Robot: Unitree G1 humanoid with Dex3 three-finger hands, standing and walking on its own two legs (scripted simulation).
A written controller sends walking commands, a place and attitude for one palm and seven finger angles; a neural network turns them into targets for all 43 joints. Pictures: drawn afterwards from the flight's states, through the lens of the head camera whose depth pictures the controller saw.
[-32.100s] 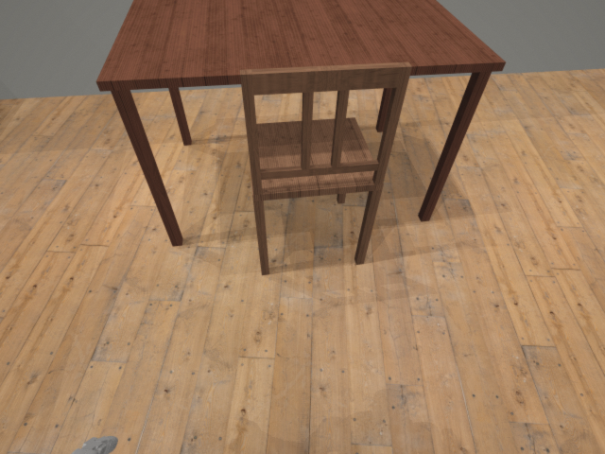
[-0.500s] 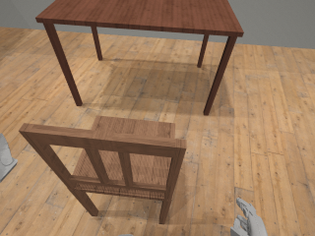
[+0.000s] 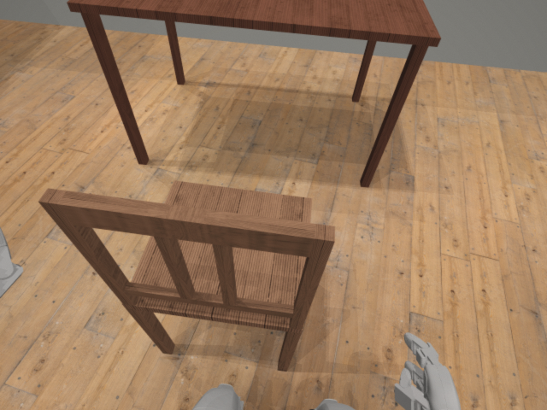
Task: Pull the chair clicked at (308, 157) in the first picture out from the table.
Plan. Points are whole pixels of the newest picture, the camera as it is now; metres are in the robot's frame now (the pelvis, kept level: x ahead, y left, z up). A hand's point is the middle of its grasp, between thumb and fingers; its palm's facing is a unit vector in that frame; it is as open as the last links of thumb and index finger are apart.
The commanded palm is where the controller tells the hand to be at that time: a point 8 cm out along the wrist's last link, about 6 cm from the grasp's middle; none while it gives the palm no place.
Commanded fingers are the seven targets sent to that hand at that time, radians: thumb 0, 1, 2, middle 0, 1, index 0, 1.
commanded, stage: step back with the hand held close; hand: left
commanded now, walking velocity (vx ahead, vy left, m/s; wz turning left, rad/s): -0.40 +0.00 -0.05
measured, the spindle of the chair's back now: (177, 267) +0.35 +0.20 -0.09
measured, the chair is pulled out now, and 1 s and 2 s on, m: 0.67 0.67 0.67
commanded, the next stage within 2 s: stop stepping back and stand still in 0.54 s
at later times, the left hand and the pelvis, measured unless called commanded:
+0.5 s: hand (32, 317) +0.16 +0.22 +0.19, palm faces +0.27 -0.81 -0.51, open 7.5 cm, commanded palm +0.10 +0.29 +0.20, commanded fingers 0.00 0.90 0.90 -0.20 -0.30 -0.20 -0.30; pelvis -0.05 -0.01 +0.02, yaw -3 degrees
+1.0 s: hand out of the picture +0.06 +0.24 +0.19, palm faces +0.39 -0.82 -0.41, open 7.5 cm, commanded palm +0.01 +0.28 +0.20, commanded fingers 0.00 0.90 0.90 -0.20 -0.30 -0.20 -0.30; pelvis -0.15 -0.01 +0.02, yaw -3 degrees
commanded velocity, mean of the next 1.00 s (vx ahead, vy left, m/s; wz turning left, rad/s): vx -0.16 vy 0.01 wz -0.01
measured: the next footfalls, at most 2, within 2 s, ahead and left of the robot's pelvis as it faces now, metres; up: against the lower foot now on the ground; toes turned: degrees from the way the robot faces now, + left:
right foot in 0.34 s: -0.02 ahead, -0.15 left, +0.00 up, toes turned -4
left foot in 0.56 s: +0.00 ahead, +0.11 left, +0.00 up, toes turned -5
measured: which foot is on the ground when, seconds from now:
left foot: down 0.00-0.42, up 0.44-0.54, down 0.56-0.86, up 0.88-0.98, down 1.00-1.00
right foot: down 0.00-0.14, up 0.16-0.32, down 0.34-1.00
